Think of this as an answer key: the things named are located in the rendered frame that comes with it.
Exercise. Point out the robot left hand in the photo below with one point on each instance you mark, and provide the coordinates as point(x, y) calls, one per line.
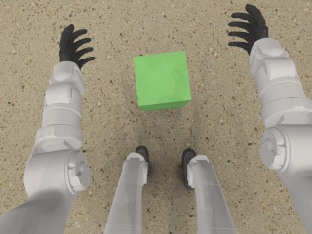
point(68, 47)

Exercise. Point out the left robot forearm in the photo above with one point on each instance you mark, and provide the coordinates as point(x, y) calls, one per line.
point(62, 112)

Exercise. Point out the robot right foot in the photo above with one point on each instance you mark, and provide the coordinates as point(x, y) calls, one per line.
point(187, 155)

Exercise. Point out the robot right hand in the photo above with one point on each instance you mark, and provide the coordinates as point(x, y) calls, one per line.
point(255, 25)

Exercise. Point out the left robot upper arm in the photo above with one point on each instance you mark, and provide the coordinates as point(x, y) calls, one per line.
point(53, 181)

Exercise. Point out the left robot shin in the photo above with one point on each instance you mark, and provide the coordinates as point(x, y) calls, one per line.
point(133, 155)

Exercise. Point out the right robot upper arm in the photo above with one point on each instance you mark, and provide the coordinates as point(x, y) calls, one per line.
point(287, 149)

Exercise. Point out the carton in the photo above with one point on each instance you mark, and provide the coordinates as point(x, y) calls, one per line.
point(162, 81)

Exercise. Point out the right robot forearm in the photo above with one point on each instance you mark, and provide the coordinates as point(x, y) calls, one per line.
point(279, 87)

